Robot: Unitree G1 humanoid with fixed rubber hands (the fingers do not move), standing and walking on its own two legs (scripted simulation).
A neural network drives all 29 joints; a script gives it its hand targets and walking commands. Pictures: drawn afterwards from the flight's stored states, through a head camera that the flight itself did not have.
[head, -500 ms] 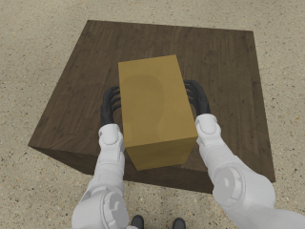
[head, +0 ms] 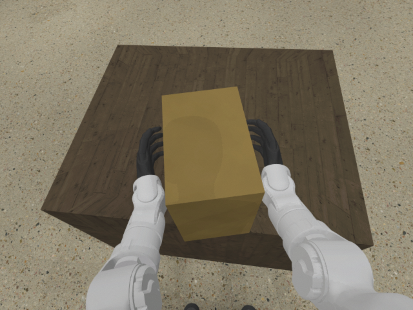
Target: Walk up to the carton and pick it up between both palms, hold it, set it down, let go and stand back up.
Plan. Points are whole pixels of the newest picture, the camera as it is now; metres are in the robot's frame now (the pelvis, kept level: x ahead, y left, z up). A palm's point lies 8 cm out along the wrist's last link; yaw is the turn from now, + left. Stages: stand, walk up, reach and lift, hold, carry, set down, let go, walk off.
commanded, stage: reach and lift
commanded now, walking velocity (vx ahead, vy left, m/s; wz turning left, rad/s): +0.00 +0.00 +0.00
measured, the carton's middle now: (208, 169) +0.40 +0.05 -0.05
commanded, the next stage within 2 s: none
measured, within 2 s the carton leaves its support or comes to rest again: leaves its support in 0.06 s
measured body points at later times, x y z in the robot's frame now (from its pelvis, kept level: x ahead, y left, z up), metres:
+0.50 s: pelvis -0.02 +0.00 +0.01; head -0.02 +0.02 +0.46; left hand +0.37 +0.17 +0.12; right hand +0.38 -0.09 +0.10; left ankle -0.01 +0.14 -0.74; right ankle +0.00 -0.09 -0.74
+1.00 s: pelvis -0.03 +0.02 +0.01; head -0.04 +0.06 +0.45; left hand +0.37 +0.16 +0.16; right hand +0.36 -0.09 +0.12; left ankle -0.01 +0.14 -0.74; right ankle +0.00 -0.09 -0.74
